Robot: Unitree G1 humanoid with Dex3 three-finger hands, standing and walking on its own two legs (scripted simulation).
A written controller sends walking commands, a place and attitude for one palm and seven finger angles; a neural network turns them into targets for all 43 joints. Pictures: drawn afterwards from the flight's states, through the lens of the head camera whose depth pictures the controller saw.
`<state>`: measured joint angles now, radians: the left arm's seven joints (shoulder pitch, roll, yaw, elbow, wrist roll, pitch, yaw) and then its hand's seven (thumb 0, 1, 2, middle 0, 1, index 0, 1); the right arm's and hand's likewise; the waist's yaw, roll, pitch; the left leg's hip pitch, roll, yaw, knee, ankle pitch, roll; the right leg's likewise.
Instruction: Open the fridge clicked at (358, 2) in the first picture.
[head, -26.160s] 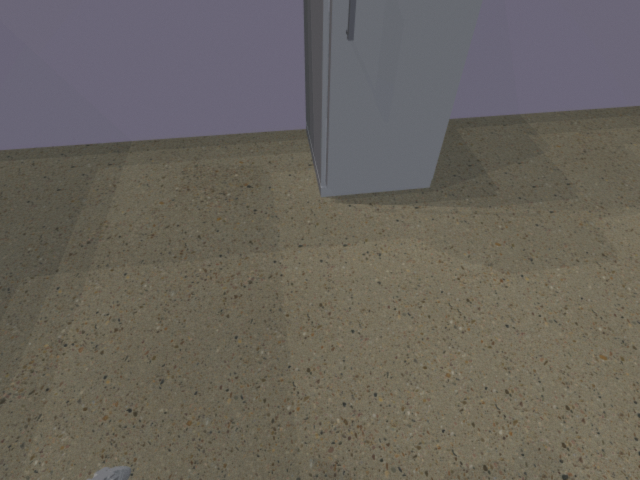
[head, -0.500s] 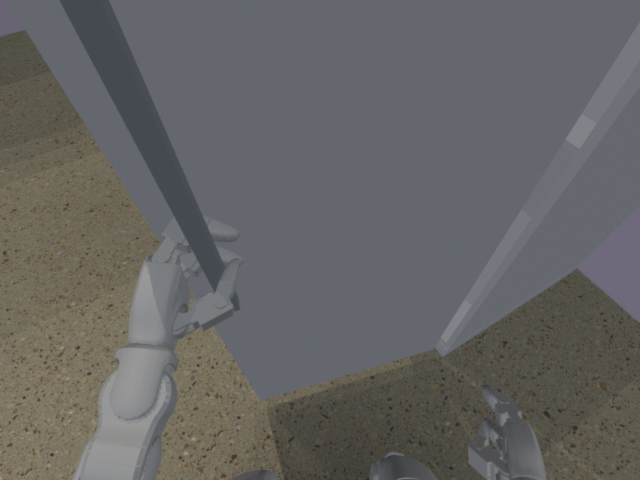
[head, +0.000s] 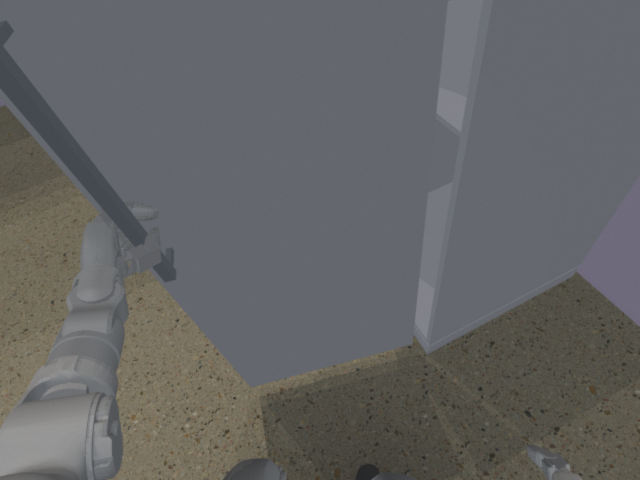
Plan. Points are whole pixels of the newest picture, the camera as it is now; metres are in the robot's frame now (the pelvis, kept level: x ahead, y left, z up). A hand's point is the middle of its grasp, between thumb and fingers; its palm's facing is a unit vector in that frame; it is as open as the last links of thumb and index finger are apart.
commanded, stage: stop walking and hold the door back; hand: left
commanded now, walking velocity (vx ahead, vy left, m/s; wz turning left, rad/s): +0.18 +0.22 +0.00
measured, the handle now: (106, 183) +0.45 +0.25 +0.17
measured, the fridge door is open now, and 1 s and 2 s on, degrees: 77 76 72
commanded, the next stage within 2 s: loosen the grip on the handle in 0.44 s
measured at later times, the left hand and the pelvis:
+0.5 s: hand (150, 255) +0.39 +0.21 +0.09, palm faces +0.32 -0.93 -0.21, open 5.7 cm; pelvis -0.07 -0.05 -0.02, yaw +1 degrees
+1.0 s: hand (152, 255) +0.42 +0.24 +0.05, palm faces +0.30 -0.94 -0.17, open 12.7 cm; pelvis -0.04 +0.00 -0.03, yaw +4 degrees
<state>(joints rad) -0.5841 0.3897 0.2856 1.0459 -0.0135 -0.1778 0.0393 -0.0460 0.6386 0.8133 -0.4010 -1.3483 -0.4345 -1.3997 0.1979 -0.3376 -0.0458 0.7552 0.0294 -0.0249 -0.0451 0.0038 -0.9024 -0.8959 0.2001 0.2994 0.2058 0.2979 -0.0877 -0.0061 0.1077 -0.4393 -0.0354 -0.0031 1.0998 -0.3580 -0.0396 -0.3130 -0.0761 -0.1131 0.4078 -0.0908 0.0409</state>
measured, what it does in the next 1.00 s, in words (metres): steps on the spot: left foot, then right foot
